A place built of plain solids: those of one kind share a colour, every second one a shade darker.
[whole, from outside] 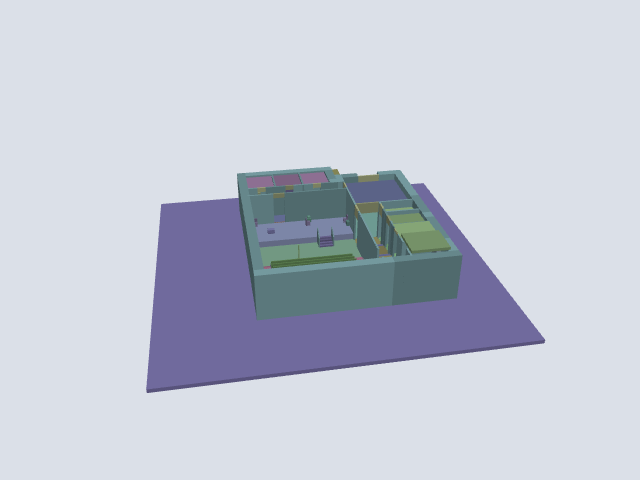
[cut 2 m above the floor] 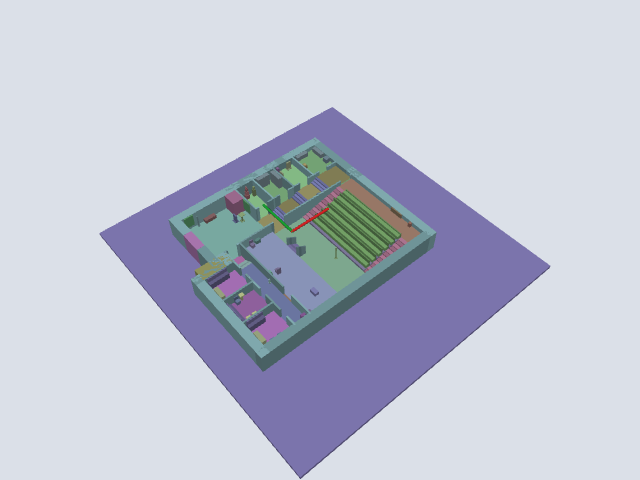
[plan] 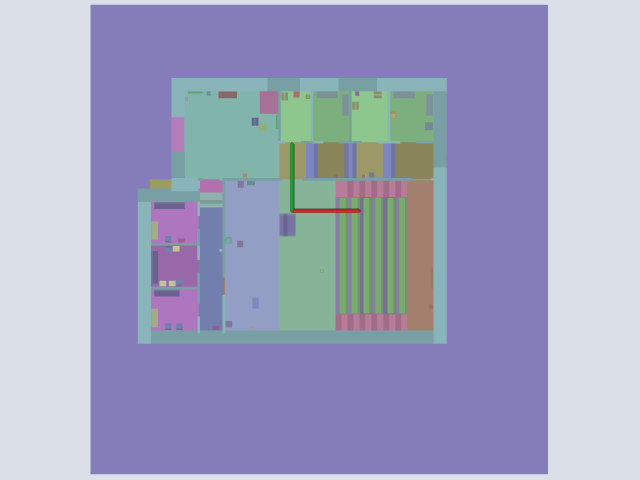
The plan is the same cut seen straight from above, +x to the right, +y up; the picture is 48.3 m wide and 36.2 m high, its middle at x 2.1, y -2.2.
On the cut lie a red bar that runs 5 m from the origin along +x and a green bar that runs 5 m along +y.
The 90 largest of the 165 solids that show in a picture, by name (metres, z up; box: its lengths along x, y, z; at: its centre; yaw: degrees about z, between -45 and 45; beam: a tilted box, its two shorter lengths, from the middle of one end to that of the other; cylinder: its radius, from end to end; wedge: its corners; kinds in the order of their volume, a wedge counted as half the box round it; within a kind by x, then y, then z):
{
 "wall_1": {"box": [1.0, 5.1, 5.1], "at": [-11.15, -7.47, 1.95]},
 "wall_2": {"box": [1.0, 5.1, 5.1], "at": [-11.15, -4.17, 1.95]},
 "wall_3": {"box": [1.0, 5.1, 5.1], "at": [-11.15, -0.88, 1.95]},
 "wall_4": {"box": [4.7, 1.0, 5.1], "at": [-9.3, 1.18, 1.95]},
 "wall_5": {"box": [5.5, 1.0, 5.1], "at": [-8.9, -9.53, 1.95]},
 "wall_6": {"box": [3.9, 0.2, 5.1], "at": [-8.9, -5.83, 1.95]},
 "wall_7": {"box": [3.9, 0.2, 5.1], "at": [-8.9, -2.52, 1.95]},
 "wall_8": {"box": [1.0, 2.98, 5.1], "at": [-8.6, 2.96, 1.95]},
 "wall_9": {"box": [1.0, 2.98, 5.1], "at": [-8.6, 8.54, 1.95]},
 "wall_10": {"box": [2.01, 1.0, 5.1], "at": [-8.1, 1.97, 1.95]},
 "wall_11": {"box": [1.0, 1.69, 5.1], "at": [-7.45, 1.63, 1.95]},
 "wall_12": {"box": [0.2, 1.28, 5.1], "at": [-7.05, -8.59, 1.95]},
 "wall_13": {"box": [0.2, 1.28, 5.1], "at": [-7.05, -8.59, 1.95]},
 "wall_14": {"box": [0.2, 1.28, 5.1], "at": [-7.05, -6.36, 1.95]},
 "wall_15": {"box": [0.2, 2.35, 5.1], "at": [-7.05, -5.83, 1.95]},
 "wall_16": {"box": [0.2, 1.28, 5.1], "at": [-7.05, -5.29, 1.95]},
 "wall_17": {"box": [0.2, 1.28, 5.1], "at": [-7.05, -3.06, 1.95]},
 "wall_18": {"box": [0.2, 2.35, 5.1], "at": [-7.05, -2.52, 1.95]},
 "wall_19": {"box": [3.7, 1.0, 5.1], "at": [-6.1, -9.53, 1.95]},
 "wall_20": {"box": [0.2, 2.9, 5.1], "at": [-5.15, -7.78, 1.95]},
 "wall_21": {"box": [0.2, 7.5, 5.1], "at": [-5.15, -1.27, 1.95]},
 "wall_22": {"box": [9.05, 1.0, 5.1], "at": [-4.58, 9.53, 1.95]},
 "wall_23": {"box": [4.65, 0.2, 5.1], "at": [-3.17, 2.38, 1.95]},
 "wall_24": {"box": [4.55, 0.2, 5.1], "at": [-2.98, 2.38, 1.95]},
 "wall_25": {"box": [0.2, 4.15, 5.1], "at": [-0.95, 7.15, 1.95]},
 "wall_26": {"box": [0.2, 4.15, 5.1], "at": [-0.95, 7.15, 1.95]},
 "wall_27": {"box": [4.25, 1.0, 5.1], "at": [0.28, 9.53, 1.95]},
 "wall_28": {"box": [1.7, 0.2, 5.1], "at": [1.5, 5.17, 1.95]},
 "wall_29": {"box": [0.2, 4.15, 5.1], "at": [1.5, 7.15, 1.95]},
 "wall_30": {"box": [17.7, 1.0, 5.1], "at": [2.8, -9.53, 1.95]},
 "wall_31": {"box": [4.7, 1.0, 5.1], "at": [2.95, 9.53, 1.95]},
 "wall_32": {"box": [1.7, 0.2, 5.1], "at": [4.4, 5.17, 1.95]},
 "wall_33": {"box": [0.2, 4.15, 5.1], "at": [4.4, 7.15, 1.95]},
 "wall_34": {"box": [8.2, 0.2, 5.1], "at": [4.9, 2.38, 1.95]},
 "wall_35": {"box": [8.2, 0.2, 5.1], "at": [4.9, 2.38, 1.95]},
 "wall_36": {"box": [4.7, 1.0, 5.1], "at": [5.85, 9.53, 1.95]},
 "wall_37": {"box": [0.2, 4.15, 5.1], "at": [7.3, 7.15, 1.95]},
 "wall_38": {"box": [5.25, 1.0, 5.1], "at": [9.03, 9.53, 1.95]},
 "wall_39": {"box": [1.5, 0.2, 5.1], "at": [10.1, 5.17, 1.95]},
 "wall_40": {"box": [1.5, 0.2, 5.1], "at": [10.1, 5.17, 1.95]},
 "wall_41": {"box": [1.0, 13.3, 5.1], "at": [11.15, -3.38, 1.95]},
 "wall_42": {"box": [1.0, 4.6, 5.1], "at": [11.15, 3.77, 1.95]},
 "wall_43": {"box": [1.0, 5.75, 5.1], "at": [11.15, 7.15, 1.95]},
 "ground_under_all_1": {"box": [34.51, 35.43, 0.4], "at": [2.05, -2.16, -0.75]},
 "floor_pit_1": {"box": [11.7, 11.5, 0.6], "at": [4.9, -3.38, -0.3]},
 "step_bank_tier_1": {"box": [0.9, 8.84, 0.84], "at": [3.72, -3.38, -0.18]},
 "step_bank_tier_2": {"box": [0.9, 8.84, 1.08], "at": [4.62, -3.38, -0.06]},
 "step_bank_tier_3": {"box": [0.9, 8.84, 1.32], "at": [5.52, -3.38, 0.06]},
 "step_bank_tier_4": {"box": [0.9, 8.84, 1.56], "at": [6.42, -3.38, 0.18]},
 "step_bank_tier_5": {"box": [0.9, 8.84, 1.8], "at": [7.32, -3.38, 0.3]},
 "step_bank_tier_6": {"box": [0.9, 8.84, 2.04], "at": [8.22, -3.38, 0.42]},
 "floor_side_1": {"box": [2.45, 3.95, 0.6], "at": [0.28, 7.15, -0.3]},
 "floor_side_2": {"box": [2.9, 3.95, 1.08], "at": [2.95, 7.15, -0.06]},
 "floor_side_3": {"box": [2.9, 3.95, 1.56], "at": [5.85, 7.15, 0.18]},
 "floor_side_4": {"box": [3.45, 3.95, 2.04], "at": [9.03, 7.15, 0.42]},
 "floor_stage_1": {"box": [4.2, 11.5, 1.32], "at": [-3.05, -3.38, 0.06]},
 "floor_dressing_1": {"box": [3.7, 3.3, 1.32], "at": [-8.9, -7.47, 0.06]},
 "floor_dressing_2": {"box": [3.7, 3.3, 1.32], "at": [-8.9, -4.17, 0.06]},
 "floor_dressing_3": {"box": [3.7, 3.3, 1.32], "at": [-8.9, -0.88, 0.06]},
 "step_bank_head_1": {"box": [2.0, 11.34, 2.04], "at": [9.67, -3.38, 0.42]},
 "floor_rest_1": {"box": [2.0, 2.8, 0.6], "at": [0.05, 3.77, -0.3]},
 "floor_rest_2": {"box": [2.0, 2.8, 1.08], "at": [2.95, 3.77, -0.06]},
 "floor_rest_3": {"box": [2.0, 2.8, 1.56], "at": [5.85, 3.77, 0.18]},
 "floor_rest_4": {"box": [3.0, 2.8, 2.04], "at": [9.25, 3.77, 0.42]},
 "wall_mass_1": {"box": [3.7, 1.6, 5.1], "at": [-8.9, 1.57, 1.95]},
 "floor_lobby_1": {"box": [7.25, 6.75, 0.6], "at": [-4.58, 5.75, -0.3]},
 "floor_back_1": {"box": [1.9, 9.38, 1.32], "at": [-6.1, -4.43, 0.06]},
 "ceil_lobby_1": {"box": [7.25, 6.75, 0.3], "at": [-4.58, 5.75, 3.55]},
 "ceil_side_1": {"box": [2.45, 3.95, 0.3], "at": [0.28, 7.15, 3.4]},
 "ceil_side_2": {"box": [2.9, 3.95, 0.3], "at": [2.95, 7.15, 3.88]},
 "ceil_side_3": {"box": [2.9, 3.95, 0.3], "at": [5.85, 7.15, 4.36]},
 "ceil_side_4": {"box": [3.45, 3.95, 0.3], "at": [9.03, 7.15, 4.84]},
 "ceil_dressing_1": {"box": [3.7, 3.3, 0.3], "at": [-8.9, -7.47, 4.12]},
 "ceil_dressing_2": {"box": [3.7, 3.3, 0.3], "at": [-8.9, -4.17, 4.12]},
 "ceil_dressing_3": {"box": [3.7, 3.3, 0.3], "at": [-8.9, -0.88, 4.12]},
 "seats_bank_1": {"box": [0.44, 8.74, 0.45], "at": [3.8, -3.38, 0.46]},
 "seats_bank_2": {"box": [0.44, 8.74, 0.45], "at": [4.7, -3.38, 0.7]},
 "seats_bank_3": {"box": [0.44, 8.74, 0.45], "at": [5.6, -3.38, 0.94]},
 "seats_bank_4": {"box": [0.44, 8.74, 0.45], "at": [6.5, -3.38, 1.18]},
 "seats_bank_5": {"box": [0.44, 8.74, 0.45], "at": [7.4, -3.38, 1.42]},
 "seats_bank_6": {"box": [0.44, 8.74, 0.45], "at": [8.3, -3.38, 1.66]},
 "door_leaf_1": {"box": [0.97, 2.6, 3.87], "at": [-8.62, 5.75, 1.33]},
 "shelves_side_1": {"box": [1.6, 0.5, 2.0], "at": [2.65, 8.74, 1.48]},
 "shelves_side_2": {"box": [0.5, 1.6, 2.0], "at": [4.02, 7.97, 1.48]},
 "shelves_side_3": {"box": [1.6, 0.5, 2.0], "at": [8.45, 8.74, 2.44]},
 "shelves_side_4": {"box": [0.5, 1.6, 2.0], "at": [10.37, 7.97, 2.44]},
 "paybox_1": {"box": [1.4, 1.7, 2.4], "at": [-1.75, 8.18, 1.2]},
 "tread_street_1": {"box": [0.3, 2.6, 1.72], "at": [7.0, 3.77, 0.26]},
 "tread_street_2": {"box": [0.3, 2.6, 1.88], "at": [7.3, 3.77, 0.34]},
 "tread_street_3": {"box": [0.3, 2.6, 2.04], "at": [7.6, 3.77, 0.42]}
}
